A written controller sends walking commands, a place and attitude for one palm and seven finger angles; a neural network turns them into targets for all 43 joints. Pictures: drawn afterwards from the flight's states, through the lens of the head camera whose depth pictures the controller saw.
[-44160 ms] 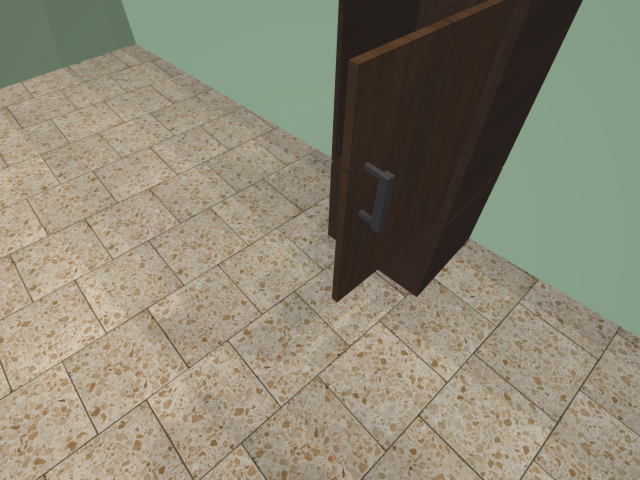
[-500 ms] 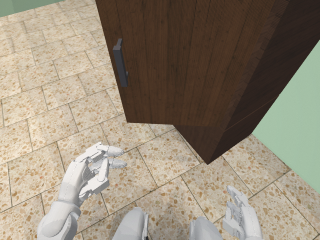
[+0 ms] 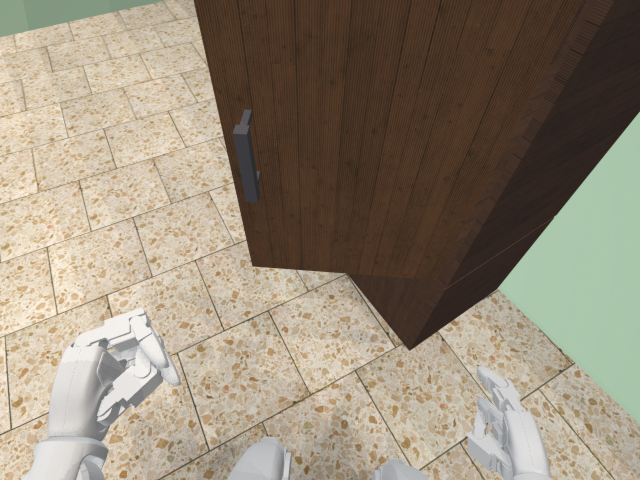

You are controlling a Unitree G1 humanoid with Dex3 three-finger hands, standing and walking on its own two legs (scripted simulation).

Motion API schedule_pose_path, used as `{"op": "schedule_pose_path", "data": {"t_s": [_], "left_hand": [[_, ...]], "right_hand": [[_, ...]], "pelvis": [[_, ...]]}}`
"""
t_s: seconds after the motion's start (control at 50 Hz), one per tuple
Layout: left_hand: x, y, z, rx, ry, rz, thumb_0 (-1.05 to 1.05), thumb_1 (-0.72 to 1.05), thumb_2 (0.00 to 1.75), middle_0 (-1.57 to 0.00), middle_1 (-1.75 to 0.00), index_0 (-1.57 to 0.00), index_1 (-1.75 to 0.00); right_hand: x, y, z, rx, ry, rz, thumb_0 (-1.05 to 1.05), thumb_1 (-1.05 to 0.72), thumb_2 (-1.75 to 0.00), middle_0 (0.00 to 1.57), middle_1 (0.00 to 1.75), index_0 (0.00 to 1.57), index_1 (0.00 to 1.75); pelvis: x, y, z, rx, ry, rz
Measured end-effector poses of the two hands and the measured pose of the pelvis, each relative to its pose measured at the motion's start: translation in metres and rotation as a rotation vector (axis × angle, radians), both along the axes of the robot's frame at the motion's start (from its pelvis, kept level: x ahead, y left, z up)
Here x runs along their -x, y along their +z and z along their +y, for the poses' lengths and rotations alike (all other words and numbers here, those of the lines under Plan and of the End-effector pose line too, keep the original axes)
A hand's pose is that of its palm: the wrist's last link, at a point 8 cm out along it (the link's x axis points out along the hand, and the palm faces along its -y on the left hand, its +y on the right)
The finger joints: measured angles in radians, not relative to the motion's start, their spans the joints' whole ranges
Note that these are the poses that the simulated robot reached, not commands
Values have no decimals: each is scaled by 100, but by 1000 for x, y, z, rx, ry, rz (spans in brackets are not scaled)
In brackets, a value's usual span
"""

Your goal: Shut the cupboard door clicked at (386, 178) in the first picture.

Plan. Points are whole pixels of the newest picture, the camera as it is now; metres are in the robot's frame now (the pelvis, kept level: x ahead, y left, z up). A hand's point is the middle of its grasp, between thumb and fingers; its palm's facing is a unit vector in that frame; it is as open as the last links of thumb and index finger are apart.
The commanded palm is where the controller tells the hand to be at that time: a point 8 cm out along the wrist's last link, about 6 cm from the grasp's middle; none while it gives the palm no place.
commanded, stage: raise the hand and make a fist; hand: left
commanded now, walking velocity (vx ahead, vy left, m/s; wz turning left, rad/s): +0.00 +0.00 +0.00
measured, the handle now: (249, 158) +0.53 +0.15 +0.08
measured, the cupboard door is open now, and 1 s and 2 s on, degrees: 52 52 52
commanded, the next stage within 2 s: bring the fist close to the handle in 0.70 s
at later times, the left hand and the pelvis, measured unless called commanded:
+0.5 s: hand (185, 364) +0.23 +0.17 +0.06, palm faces -0.05 -1.00 -0.02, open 3.1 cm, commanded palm +0.21 +0.23 +0.08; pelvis +0.01 -0.01 +0.01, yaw +0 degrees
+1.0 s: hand (179, 335) +0.25 +0.17 +0.08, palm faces +0.02 -1.00 -0.01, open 3.1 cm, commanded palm +0.24 +0.21 +0.08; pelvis -0.01 -0.01 +0.00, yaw +1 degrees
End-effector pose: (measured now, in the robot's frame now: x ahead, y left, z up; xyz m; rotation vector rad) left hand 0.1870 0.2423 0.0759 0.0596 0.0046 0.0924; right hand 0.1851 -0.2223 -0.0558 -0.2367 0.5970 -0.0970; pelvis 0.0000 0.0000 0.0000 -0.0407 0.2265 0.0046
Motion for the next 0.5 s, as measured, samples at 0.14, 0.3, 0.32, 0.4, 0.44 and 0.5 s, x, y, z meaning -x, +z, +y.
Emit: {"op": "schedule_pose_path", "data": {"t_s": [0.14,0.3,0.32,0.4,0.44,0.5], "left_hand": [[-9,-8,-14,20,-91,49,2,90,90,-125,-144,-124,-144],[-17,7,-5,5,-57,26,2,90,90,-129,-148,-128,-149],[-19,13,-2,-2,-39,-6,2,90,90,-129,-149,-129,-149],[-23,17,-2,5,-41,-30,2,90,90,-130,-149,-129,-150],[-24,6,-10,25,-83,26,2,90,90,-130,-149,-129,-150],[-22,-9,-21,47,-136,115,2,90,90,-130,-149,-129,-150]], "right_hand": [[-5,-3,6,-23,44,21,1,-90,-90,21,30,21,30],[13,-3,-10,-9,-9,70,1,-90,-90,21,30,21,30],[15,-4,-12,-8,-11,76,1,-90,-90,21,30,21,30],[21,-8,-19,-8,-19,96,1,-90,-90,21,30,21,30],[24,-8,-23,-8,-28,100,1,-90,-90,21,30,21,30],[27,-6,-27,-3,-45,97,1,-90,-90,21,30,21,30]], "pelvis": [[-2,3,-3,2,12,-7],[-7,9,-9,-5,1,-21],[-7,10,-10,-5,2,-22],[-7,10,-11,-6,6,-23],[-6,11,-11,-9,4,-22],[-5,12,-11,-15,-4,-22]]}}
